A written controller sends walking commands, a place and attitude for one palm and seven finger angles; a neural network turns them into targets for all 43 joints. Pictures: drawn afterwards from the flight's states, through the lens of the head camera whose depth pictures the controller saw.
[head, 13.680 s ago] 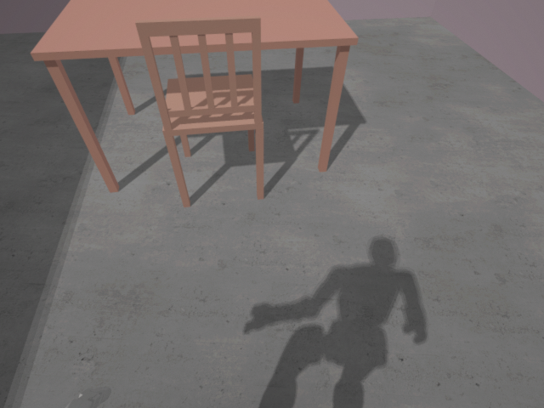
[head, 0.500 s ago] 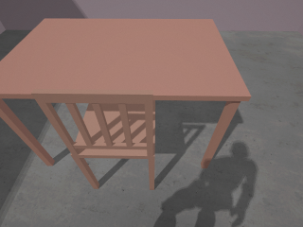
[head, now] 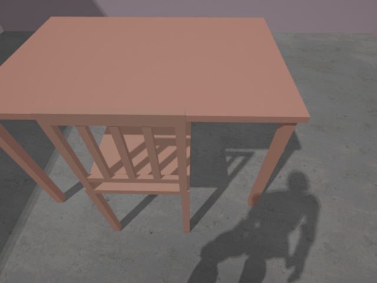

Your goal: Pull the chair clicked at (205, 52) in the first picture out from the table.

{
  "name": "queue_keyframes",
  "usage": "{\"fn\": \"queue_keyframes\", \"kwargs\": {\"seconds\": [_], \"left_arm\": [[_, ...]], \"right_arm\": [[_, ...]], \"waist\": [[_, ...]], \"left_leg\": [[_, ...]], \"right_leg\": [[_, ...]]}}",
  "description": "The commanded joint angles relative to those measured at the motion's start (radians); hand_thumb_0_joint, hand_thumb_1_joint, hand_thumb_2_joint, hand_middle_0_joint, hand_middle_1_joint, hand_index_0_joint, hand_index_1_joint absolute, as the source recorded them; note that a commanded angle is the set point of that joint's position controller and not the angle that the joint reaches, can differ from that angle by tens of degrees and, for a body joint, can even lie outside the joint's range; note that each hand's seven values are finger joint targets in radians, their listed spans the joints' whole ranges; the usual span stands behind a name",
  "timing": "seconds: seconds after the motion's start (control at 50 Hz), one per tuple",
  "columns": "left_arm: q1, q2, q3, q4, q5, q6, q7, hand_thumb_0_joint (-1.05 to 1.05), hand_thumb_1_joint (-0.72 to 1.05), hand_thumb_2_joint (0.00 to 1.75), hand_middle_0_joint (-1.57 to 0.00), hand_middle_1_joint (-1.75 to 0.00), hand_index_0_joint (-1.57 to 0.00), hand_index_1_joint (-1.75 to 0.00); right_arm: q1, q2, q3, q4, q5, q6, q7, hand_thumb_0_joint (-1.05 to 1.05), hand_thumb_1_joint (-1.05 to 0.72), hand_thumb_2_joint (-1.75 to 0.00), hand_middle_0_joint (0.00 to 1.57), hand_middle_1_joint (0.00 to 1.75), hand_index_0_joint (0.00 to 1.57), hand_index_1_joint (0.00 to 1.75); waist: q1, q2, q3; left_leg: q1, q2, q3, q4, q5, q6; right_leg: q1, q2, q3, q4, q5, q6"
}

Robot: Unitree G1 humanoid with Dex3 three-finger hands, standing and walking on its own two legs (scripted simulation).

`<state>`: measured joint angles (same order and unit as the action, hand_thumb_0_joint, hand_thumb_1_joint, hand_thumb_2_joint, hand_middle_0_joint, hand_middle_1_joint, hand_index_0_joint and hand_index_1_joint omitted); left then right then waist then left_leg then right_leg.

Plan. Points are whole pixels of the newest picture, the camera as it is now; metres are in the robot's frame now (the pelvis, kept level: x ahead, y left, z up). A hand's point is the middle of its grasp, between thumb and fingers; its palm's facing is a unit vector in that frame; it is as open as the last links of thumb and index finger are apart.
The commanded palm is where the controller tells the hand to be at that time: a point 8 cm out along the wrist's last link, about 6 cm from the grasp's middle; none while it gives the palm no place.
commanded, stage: shuffle to correct the standing spot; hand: left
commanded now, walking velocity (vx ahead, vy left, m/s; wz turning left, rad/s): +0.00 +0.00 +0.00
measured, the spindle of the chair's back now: (124, 153) +0.49 +0.23 -0.09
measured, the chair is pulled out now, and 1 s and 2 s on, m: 0.00 0.00 0.00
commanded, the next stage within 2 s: come to a stop and stand still in 0.22 s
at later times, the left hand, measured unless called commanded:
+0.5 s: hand out of the picture +0.04 +0.13 -0.17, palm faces +0.06 -0.98 -0.19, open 7.4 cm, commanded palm none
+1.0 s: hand out of the picture +0.07 +0.18 -0.17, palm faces +0.04 -0.97 -0.24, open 7.4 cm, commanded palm none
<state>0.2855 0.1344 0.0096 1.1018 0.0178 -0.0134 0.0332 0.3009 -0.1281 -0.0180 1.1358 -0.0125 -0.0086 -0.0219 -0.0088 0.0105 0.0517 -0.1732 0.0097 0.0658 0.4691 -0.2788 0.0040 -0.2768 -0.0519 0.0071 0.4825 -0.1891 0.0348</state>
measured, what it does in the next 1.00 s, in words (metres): stands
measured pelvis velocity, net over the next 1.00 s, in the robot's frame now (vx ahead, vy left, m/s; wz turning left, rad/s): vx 0.03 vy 0.00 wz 0.01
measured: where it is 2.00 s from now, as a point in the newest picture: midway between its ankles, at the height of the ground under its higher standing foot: outside the picture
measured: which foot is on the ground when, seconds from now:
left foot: down 0.00-1.00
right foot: down 0.00-1.00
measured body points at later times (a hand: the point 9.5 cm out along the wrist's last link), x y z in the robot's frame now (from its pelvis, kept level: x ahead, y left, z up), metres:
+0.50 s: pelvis +0.06 -0.03 +0.00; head +0.09 -0.04 +0.44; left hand +0.04 +0.18 -0.16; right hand +0.03 -0.24 -0.17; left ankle -0.02 +0.11 -0.74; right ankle +0.04 -0.14 -0.74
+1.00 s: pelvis +0.03 +0.00 +0.00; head +0.06 -0.01 +0.45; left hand +0.06 +0.23 -0.15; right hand +0.09 -0.23 -0.16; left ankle +0.01 +0.10 -0.74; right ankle +0.00 -0.12 -0.74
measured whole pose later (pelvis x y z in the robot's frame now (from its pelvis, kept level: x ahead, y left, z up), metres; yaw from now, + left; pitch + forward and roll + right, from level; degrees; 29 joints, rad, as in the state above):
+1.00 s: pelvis +0.03 +0.00 +0.00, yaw +0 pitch +0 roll +1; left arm 0.22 0.17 0.02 1.06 0.02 -0.01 0.04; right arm 0.17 -0.17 -0.03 1.07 -0.01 0.01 -0.04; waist 0.00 0.01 0.05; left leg -0.20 0.00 0.09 0.50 -0.29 0.02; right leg -0.19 -0.03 -0.02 0.53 -0.33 0.00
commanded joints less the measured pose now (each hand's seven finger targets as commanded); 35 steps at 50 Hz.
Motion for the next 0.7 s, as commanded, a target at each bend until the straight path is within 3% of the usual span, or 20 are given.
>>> {"fn": "queue_keyframes", "kwargs": {"seconds": [0.0,0.04,0.06,0.14,0.2,0.24,0.32,0.34,0.38,0.4,0.42,0.46,0.5,0.54,0.58,0.6,0.64,0.66,0.68], "left_arm": [[0.064,0.108,0.023,-0.032,-0.003,-0.014,0.007,0.00,0.90,0.90,-0.20,-0.30,-0.20,-0.30],[0.064,0.103,0.025,-0.030,-0.003,-0.015,0.007,0.00,0.90,0.90,-0.20,-0.30,-0.20,-0.30],[0.064,0.101,0.022,-0.023,-0.004,-0.016,0.006,0.00,0.90,0.90,-0.20,-0.30,-0.20,-0.30],[0.055,0.091,0.027,-0.029,0.003,0.000,-0.002,0.00,0.90,0.90,-0.20,-0.30,-0.20,-0.30],[0.067,0.087,0.033,-0.036,0.008,0.007,-0.010,0.00,0.90,0.90,-0.20,-0.30,-0.20,-0.30],[0.091,0.080,0.038,-0.038,0.009,0.005,-0.016,0.00,0.90,0.90,-0.20,-0.30,-0.20,-0.30],[0.126,0.083,0.045,-0.033,0.005,-0.005,-0.017,0.00,0.90,0.90,-0.20,-0.30,-0.20,-0.30],[0.135,0.090,0.045,-0.027,0.004,-0.011,-0.012,0.00,0.90,0.90,-0.20,-0.30,-0.20,-0.30],[0.167,0.108,0.046,-0.004,-0.003,-0.031,0.000,0.00,0.90,0.90,-0.20,-0.30,-0.20,-0.30],[0.168,0.114,0.041,0.005,-0.008,-0.038,0.006,0.00,0.90,0.90,-0.20,-0.30,-0.20,-0.30],[0.162,0.112,0.040,0.004,-0.009,-0.041,0.012,0.00,0.90,0.90,-0.20,-0.30,-0.20,-0.30],[0.162,0.129,0.047,-0.008,-0.009,-0.039,0.023,0.00,0.90,0.90,-0.20,-0.30,-0.20,-0.30],[0.155,0.150,0.054,-0.016,-0.007,-0.029,0.030,0.00,0.90,0.90,-0.20,-0.30,-0.20,-0.30],[0.143,0.159,0.062,-0.022,-0.001,-0.018,0.032,0.00,0.90,0.90,-0.20,-0.30,-0.20,-0.30],[0.121,0.161,0.065,-0.030,0.008,-0.007,0.032,0.00,0.90,0.90,-0.20,-0.30,-0.20,-0.30],[0.108,0.159,0.063,-0.036,0.012,-0.001,0.032,0.00,0.90,0.90,-0.20,-0.30,-0.20,-0.30],[0.057,0.160,0.065,-0.061,0.013,0.006,0.029,0.00,0.90,0.90,-0.20,-0.30,-0.20,-0.30],[0.019,0.158,0.064,-0.074,0.008,0.009,0.026,0.00,0.90,0.90,-0.20,-0.30,-0.20,-0.30],[0.001,0.139,0.061,-0.092,0.003,0.013,0.022,0.00,0.90,0.90,-0.20,-0.30,-0.20,-0.30]], "right_arm": [[0.073,-0.081,-0.008,-0.024,0.002,-0.010,-0.005,0.00,-0.90,-0.90,0.20,0.30,0.20,0.30],[0.073,-0.080,-0.009,-0.023,0.002,-0.011,-0.006,0.00,-0.90,-0.90,0.20,0.30,0.20,0.30],[0.072,-0.076,-0.008,-0.020,0.000,-0.011,-0.007,0.00,-0.90,-0.90,0.20,0.30,0.20,0.30],[0.074,-0.092,-0.017,-0.020,-0.011,0.002,-0.008,0.00,-0.90,-0.90,0.20,0.30,0.20,0.30],[0.070,-0.110,-0.028,-0.031,-0.016,0.007,-0.009,0.00,-0.90,-0.90,0.20,0.30,0.20,0.30],[0.069,-0.116,-0.032,-0.038,-0.016,0.004,-0.013,0.00,-0.90,-0.90,0.20,0.30,0.20,0.30],[0.090,-0.086,-0.025,-0.039,-0.014,-0.010,-0.022,0.00,-0.90,-0.90,0.20,0.30,0.20,0.30],[0.091,-0.067,-0.018,-0.038,-0.011,-0.012,-0.023,0.00,-0.90,-0.90,0.20,0.30,0.20,0.30],[0.106,-0.034,-0.005,-0.026,-0.005,-0.018,-0.025,0.00,-0.90,-0.90,0.20,0.30,0.20,0.30],[0.106,-0.033,-0.005,-0.021,0.000,-0.017,-0.028,0.00,-0.90,-0.90,0.20,0.30,0.20,0.30],[0.110,-0.046,-0.006,-0.017,0.002,-0.016,-0.031,0.00,-0.90,-0.90,0.20,0.30,0.20,0.30],[0.101,-0.063,-0.017,-0.021,0.010,-0.009,-0.035,0.00,-0.90,-0.90,0.20,0.30,0.20,0.30],[0.082,-0.068,-0.026,-0.038,0.014,0.003,-0.036,0.00,-0.90,-0.90,0.20,0.30,0.20,0.30],[0.059,-0.068,-0.032,-0.054,0.012,0.015,-0.034,0.00,-0.90,-0.90,0.20,0.30,0.20,0.30],[0.015,-0.060,-0.034,-0.080,0.012,0.023,-0.031,0.00,-0.90,-0.90,0.20,0.30,0.20,0.30],[0.002,-0.058,-0.037,-0.090,0.012,0.025,-0.031,0.00,-0.90,-0.90,0.20,0.30,0.20,0.30],[0.014,-0.064,-0.039,-0.098,0.012,0.024,-0.027,0.00,-0.90,-0.90,0.20,0.30,0.20,0.30],[0.050,-0.067,-0.039,-0.086,0.011,0.019,-0.026,0.00,-0.90,-0.90,0.20,0.30,0.20,0.30],[0.075,-0.092,-0.041,-0.082,0.006,0.010,-0.027,0.00,-0.90,-0.90,0.20,0.30,0.20,0.30]], "waist": [[0.006,-0.021,0.017],[0.005,-0.011,0.006],[0.002,-0.029,0.006],[-0.004,0.022,0.080],[-0.001,0.060,0.113],[0.006,0.061,0.102],[0.011,-0.003,0.072],[0.014,-0.047,0.062],[0.008,-0.110,-0.012],[0.002,-0.125,-0.034],[0.000,-0.090,-0.064],[0.008,-0.079,-0.093],[0.013,-0.079,-0.090],[0.022,-0.077,-0.087],[0.033,-0.136,-0.069],[0.032,-0.144,-0.073],[0.004,-0.178,-0.070],[-0.020,-0.181,-0.083],[-0.029,-0.122,-0.103]], "left_leg": [[-0.050,0.082,-0.088,-0.112,0.070,0.019],[-0.040,0.081,-0.083,-0.105,0.090,0.018],[-0.031,0.082,-0.086,-0.113,0.054,0.018],[-0.081,0.117,-0.132,-0.196,-0.227,0.029],[-0.121,0.150,-0.176,-0.243,-0.347,0.047],[-0.119,0.163,-0.177,-0.227,-0.313,0.056],[-0.097,0.121,-0.102,-0.101,-0.083,0.043],[-0.107,0.089,-0.060,-0.040,0.017,0.029],[-0.099,0.058,-0.016,0.022,0.121,0.000],[-0.072,0.063,-0.023,0.007,0.149,-0.010],[-0.048,0.071,-0.027,-0.001,0.219,-0.016],[-0.040,0.070,-0.014,0.031,0.304,-0.025],[-0.055,0.062,0.001,0.073,0.290,-0.031],[-0.097,0.045,0.004,0.145,0.147,-0.033],[-0.165,0.023,-0.005,0.202,-0.148,-0.033],[-0.156,0.020,-0.017,0.197,-0.175,-0.029],[-0.104,0.023,-0.018,0.093,-0.098,-0.029],[-0.011,0.025,-0.013,0.003,0.040,-0.025],[0.095,0.064,-0.035,-0.039,0.223,-0.009]], "right_leg": [[0.021,-0.051,0.045,-0.089,0.026,-0.045],[0.025,-0.055,0.046,-0.085,0.049,-0.045],[0.018,-0.049,0.046,-0.095,0.003,-0.044],[-0.047,-0.015,0.010,-0.074,-0.204,-0.041],[-0.064,0.012,-0.024,-0.024,-0.235,-0.041],[-0.049,0.008,-0.027,-0.005,-0.188,-0.048],[-0.002,-0.027,0.044,-0.040,-0.077,-0.075],[0.037,-0.050,0.078,-0.057,0.009,-0.083],[0.142,-0.111,0.123,-0.053,0.385,-0.104],[0.168,-0.121,0.107,-0.034,0.595,-0.101],[0.196,-0.119,0.089,0.003,0.762,-0.094],[0.236,-0.124,0.072,0.046,0.938,-0.081],[0.238,-0.145,0.088,0.055,0.993,-0.096],[0.245,-0.182,0.125,0.036,0.964,-0.137],[0.248,-0.237,0.179,0.001,0.933,-0.203],[0.230,-0.246,0.186,-0.008,0.882,-0.221],[0.172,-0.220,0.168,0.013,0.775,-0.200],[0.107,-0.187,0.133,0.028,0.648,-0.162],[0.028,-0.126,0.086,0.060,0.475,-0.114]]}}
